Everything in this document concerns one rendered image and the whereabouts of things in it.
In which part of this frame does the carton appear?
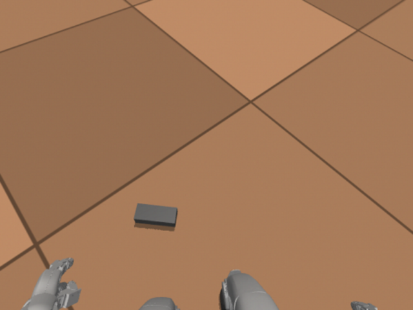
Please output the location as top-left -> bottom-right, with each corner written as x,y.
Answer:
134,203 -> 177,227

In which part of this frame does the left robot arm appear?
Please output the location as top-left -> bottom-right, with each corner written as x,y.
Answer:
21,293 -> 59,310

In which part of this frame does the left robot hand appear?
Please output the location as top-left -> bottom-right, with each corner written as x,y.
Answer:
31,258 -> 81,309

